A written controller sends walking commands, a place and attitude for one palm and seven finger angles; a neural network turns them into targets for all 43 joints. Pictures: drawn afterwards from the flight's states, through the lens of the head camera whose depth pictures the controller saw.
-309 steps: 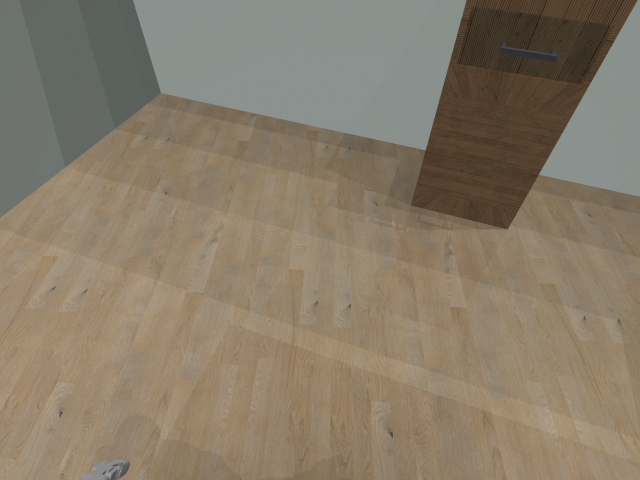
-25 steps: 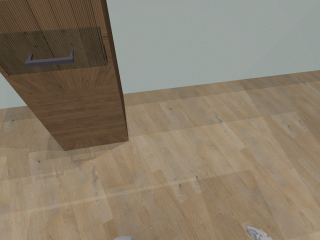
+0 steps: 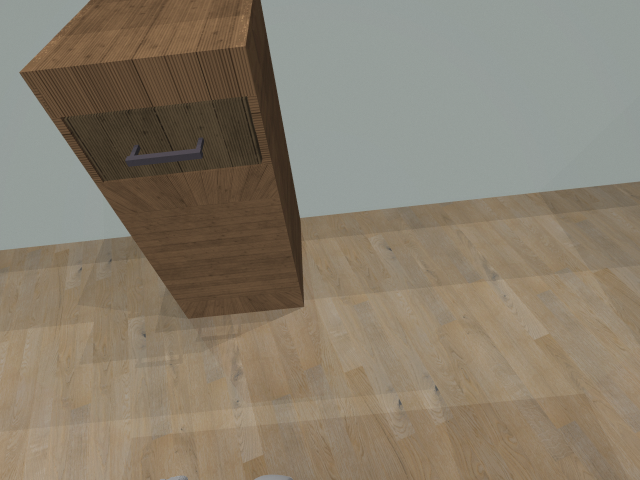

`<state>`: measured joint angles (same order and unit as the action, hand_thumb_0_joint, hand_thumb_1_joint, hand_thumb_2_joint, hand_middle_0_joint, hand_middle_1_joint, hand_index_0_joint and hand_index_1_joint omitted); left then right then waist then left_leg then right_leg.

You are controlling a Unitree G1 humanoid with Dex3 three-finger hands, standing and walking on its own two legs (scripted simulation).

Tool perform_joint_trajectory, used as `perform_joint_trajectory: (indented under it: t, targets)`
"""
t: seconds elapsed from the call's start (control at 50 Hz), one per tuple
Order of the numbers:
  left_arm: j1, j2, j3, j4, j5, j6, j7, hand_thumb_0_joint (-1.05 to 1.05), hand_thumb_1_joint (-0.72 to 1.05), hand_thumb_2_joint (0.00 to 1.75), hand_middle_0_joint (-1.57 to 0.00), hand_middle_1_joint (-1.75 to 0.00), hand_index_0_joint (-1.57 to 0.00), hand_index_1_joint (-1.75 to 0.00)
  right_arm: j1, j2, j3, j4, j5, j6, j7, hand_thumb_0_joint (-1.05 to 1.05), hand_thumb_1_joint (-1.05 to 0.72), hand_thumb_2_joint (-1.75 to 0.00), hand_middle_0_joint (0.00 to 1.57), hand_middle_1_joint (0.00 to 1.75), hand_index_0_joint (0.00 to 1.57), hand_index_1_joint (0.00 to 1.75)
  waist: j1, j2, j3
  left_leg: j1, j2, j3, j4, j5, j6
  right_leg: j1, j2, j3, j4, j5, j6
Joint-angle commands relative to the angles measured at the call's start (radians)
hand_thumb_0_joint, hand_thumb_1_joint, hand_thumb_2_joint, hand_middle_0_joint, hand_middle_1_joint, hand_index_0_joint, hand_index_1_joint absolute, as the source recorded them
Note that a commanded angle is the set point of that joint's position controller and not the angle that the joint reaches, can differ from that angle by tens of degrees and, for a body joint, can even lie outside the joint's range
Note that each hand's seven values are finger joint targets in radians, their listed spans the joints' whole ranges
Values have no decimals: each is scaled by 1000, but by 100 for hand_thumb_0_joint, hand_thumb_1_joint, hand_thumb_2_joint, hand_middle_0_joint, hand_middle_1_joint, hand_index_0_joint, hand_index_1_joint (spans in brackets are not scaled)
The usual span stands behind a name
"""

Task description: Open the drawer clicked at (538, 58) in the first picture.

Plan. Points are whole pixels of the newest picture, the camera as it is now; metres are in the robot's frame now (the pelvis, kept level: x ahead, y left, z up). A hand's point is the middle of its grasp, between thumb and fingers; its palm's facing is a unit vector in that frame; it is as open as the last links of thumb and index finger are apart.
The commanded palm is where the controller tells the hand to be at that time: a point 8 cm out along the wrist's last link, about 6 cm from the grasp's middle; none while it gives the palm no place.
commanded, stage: take the last steps up to it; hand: left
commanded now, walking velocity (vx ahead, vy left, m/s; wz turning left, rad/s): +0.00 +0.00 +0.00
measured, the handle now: (166, 151) +0.76 +0.38 -0.01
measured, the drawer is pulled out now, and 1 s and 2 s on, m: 0.00 0.00 0.00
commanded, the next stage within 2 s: come to a stop and stand still in 0.98 s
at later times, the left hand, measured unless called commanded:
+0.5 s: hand out of the picture -0.10 +0.22 -0.18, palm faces +0.23 -0.96 -0.16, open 7.4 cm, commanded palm none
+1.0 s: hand (177, 386) +0.30 +0.28 -0.17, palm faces +0.01 -0.99 -0.17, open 7.4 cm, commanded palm none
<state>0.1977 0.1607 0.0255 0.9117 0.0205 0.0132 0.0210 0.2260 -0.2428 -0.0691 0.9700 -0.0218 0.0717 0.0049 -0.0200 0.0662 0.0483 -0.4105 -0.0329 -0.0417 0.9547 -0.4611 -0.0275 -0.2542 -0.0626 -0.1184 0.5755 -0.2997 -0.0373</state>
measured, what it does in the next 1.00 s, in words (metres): walks ahead: left foot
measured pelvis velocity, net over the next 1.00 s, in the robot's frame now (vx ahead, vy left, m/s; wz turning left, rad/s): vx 0.20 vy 0.11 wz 0.06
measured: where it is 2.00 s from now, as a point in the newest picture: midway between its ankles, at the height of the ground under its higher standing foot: outside the picture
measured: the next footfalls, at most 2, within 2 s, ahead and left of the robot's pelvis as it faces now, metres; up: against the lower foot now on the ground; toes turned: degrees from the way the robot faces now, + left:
left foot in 0.48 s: +0.07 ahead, +0.18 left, +0.00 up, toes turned +14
right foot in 1.04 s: +0.36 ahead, +0.02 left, +0.00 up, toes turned -5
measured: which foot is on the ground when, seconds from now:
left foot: up 0.00-0.46, down 0.48-1.00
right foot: down 0.00-0.48, up 0.50-1.00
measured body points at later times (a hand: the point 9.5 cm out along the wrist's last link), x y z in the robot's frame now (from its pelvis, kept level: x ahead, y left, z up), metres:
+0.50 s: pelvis +0.03 +0.07 +0.00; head +0.03 +0.09 +0.45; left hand -0.11 +0.27 -0.16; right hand +0.15 -0.16 -0.13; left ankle +0.03 +0.17 -0.74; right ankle +0.01 -0.09 -0.73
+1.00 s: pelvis +0.20 +0.11 -0.01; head +0.23 +0.11 +0.44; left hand +0.30 +0.34 -0.16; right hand +0.06 -0.07 -0.15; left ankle +0.03 +0.17 -0.73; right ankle +0.31 +0.01 -0.71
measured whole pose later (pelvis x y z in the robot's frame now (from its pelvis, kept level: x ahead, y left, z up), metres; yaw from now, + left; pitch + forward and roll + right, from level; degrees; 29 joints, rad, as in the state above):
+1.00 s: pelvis +0.20 +0.11 -0.01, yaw +3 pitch -1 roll -1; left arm 0.10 0.16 0.04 1.03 0.02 0.00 -0.01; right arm 0.53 -0.07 0.00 1.19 -0.03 -0.06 -0.04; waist -0.07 0.01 0.07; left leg 0.13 0.00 0.18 0.33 -0.44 0.03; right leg -0.50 -0.03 -0.14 0.72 -0.23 -0.03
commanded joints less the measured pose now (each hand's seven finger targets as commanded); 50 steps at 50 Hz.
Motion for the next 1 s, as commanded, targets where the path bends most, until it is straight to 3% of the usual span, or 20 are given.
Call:
perform_joint_trajectory:
  t: [0.0,0.04,0.14,0.26,0.36,0.4,0.42,0.44,0.46,0.48,0.5,0.54,0.56,0.62,0.66,0.72,0.82,0.9,0.94,0.98]
  targets:
    - [-15,177,48,-58,-5,-27,15,0,90,90,-20,-30,-20,-30,21,-65,-27,-30,2,-15,7,0,-90,-90,20,30,20,30,-1,-213,-7,-101,56,-12,237,104,-18,31,-231,173,-304,200,-50]
    - [44,167,48,-34,-4,-38,13,0,90,90,-20,-30,-20,-30,27,-55,-23,-17,-3,-17,9,0,-90,-90,20,30,20,30,23,-236,-26,-119,67,5,207,141,-31,103,-226,165,-327,130,-45]
    - [184,162,50,41,2,-59,9,0,90,90,-20,-30,-20,-30,-48,-44,-15,-20,-12,-34,22,0,-90,-90,20,30,20,30,80,-206,4,-188,111,37,90,149,-34,198,-276,228,-403,-89,-62]
    - [249,165,47,111,13,-72,1,0,90,90,-20,-30,-20,-30,-88,-11,-2,-16,-6,-53,31,0,-90,-90,20,30,20,30,94,-225,22,-135,125,90,-124,123,-14,198,-285,209,-446,-144,-83]
    - [229,182,53,150,16,-64,-2,0,90,90,-20,-30,-20,-30,-48,16,6,-6,1,-69,32,0,-90,-90,20,30,20,30,62,-231,37,69,106,147,-316,89,18,52,-281,161,-430,-207,-86]
    - [198,177,54,163,8,-56,-6,0,90,90,-20,-30,-20,-30,49,17,7,29,2,-82,25,0,-90,-90,20,30,20,30,12,-192,19,269,68,211,-466,172,18,-55,-218,82,-350,-255,-47]
    - [193,153,48,164,5,-51,-9,0,90,90,-20,-30,-20,-30,113,-2,4,54,4,-91,16,0,-90,-90,20,30,20,30,-18,-107,4,400,68,203,-520,162,16,-143,-178,41,-269,-263,-22]
    - [187,105,37,155,2,-47,-15,0,90,90,-20,-30,-20,-30,201,-65,-10,78,0,-98,3,0,-90,-90,20,30,20,30,-58,76,-11,493,186,28,-606,10,48,-260,-107,-18,-72,-261,17]
    - [169,40,23,125,0,-41,-18,0,90,90,-20,-30,-20,-30,280,-156,-30,93,-7,-99,-7,0,-90,-90,20,30,20,30,-86,314,20,485,400,-292,-798,-244,122,-405,-1,-101,223,-285,56]
    - [98,59,25,90,9,-40,-15,0,90,90,-20,-30,-20,-30,298,-171,-30,95,-6,-94,-15,0,-90,-90,20,30,20,30,-90,209,85,396,460,-366,-866,-289,169,-451,-17,6,378,-262,36]
    - [96,66,29,97,13,-35,-15,0,90,90,-20,-30,-20,-30,230,-145,-21,83,-3,-94,-19,0,-90,-90,20,30,20,30,-52,186,102,323,443,-342,-875,-303,159,-441,-54,50,463,-208,22]
    - [122,63,36,141,16,-34,-27,0,90,90,-20,-30,-20,-30,146,-48,9,68,1,-110,-27,0,-90,-90,20,30,20,30,-7,78,151,249,358,-183,-863,-92,122,-414,-77,82,539,-42,29]
    - [150,48,34,155,15,-37,-32,0,90,90,-20,-30,-20,-30,140,-27,18,66,4,-123,-28,0,-90,-90,20,30,20,30,8,44,131,262,319,-106,-849,57,109,-388,-76,79,543,25,37]
    - [189,34,40,177,11,-30,-31,0,90,90,-20,-30,-20,-30,175,-2,21,81,11,-148,-36,0,-90,-90,20,30,20,30,33,17,69,336,273,9,-806,432,80,-373,-52,75,556,105,60]
    - [171,40,42,168,9,-23,-28,0,90,90,-20,-30,-20,-30,207,6,25,98,13,-153,-41,0,-90,-90,20,30,20,30,34,32,60,375,277,37,-779,597,84,-401,-42,76,562,115,66]
    - [94,47,45,140,5,-18,-28,0,90,90,-20,-30,-20,-30,252,12,29,125,10,-157,-48,0,-90,-90,20,30,20,30,29,31,81,415,300,41,-763,725,105,-460,-43,78,542,124,67]
    - [-74,36,33,81,2,-20,-34,0,90,90,-20,-30,-20,-30,340,23,36,172,-1,-155,-56,0,-90,-90,20,30,20,30,-13,22,143,478,323,49,-738,848,143,-502,-40,38,388,114,52]
    - [-152,26,19,52,-3,-31,-34,0,90,90,-20,-30,-20,-30,387,15,36,201,-8,-146,-59,0,-90,-90,20,30,20,30,-34,23,133,503,310,98,-655,1093,136,-373,16,-26,182,65,12]
    - [-74,32,20,73,-3,-39,-28,0,90,90,-20,-30,-20,-30,363,-14,29,202,-4,-141,-60,0,-90,-90,20,30,20,30,5,48,66,504,309,120,-546,1289,125,-221,69,-56,99,44,-16]
    - [89,62,30,124,1,-55,-22,0,90,90,-20,-30,-20,-30,328,-30,22,191,8,-137,-58,0,-90,-90,20,30,20,30,76,44,-28,455,277,145,-365,1265,97,14,98,-71,-21,148,-32]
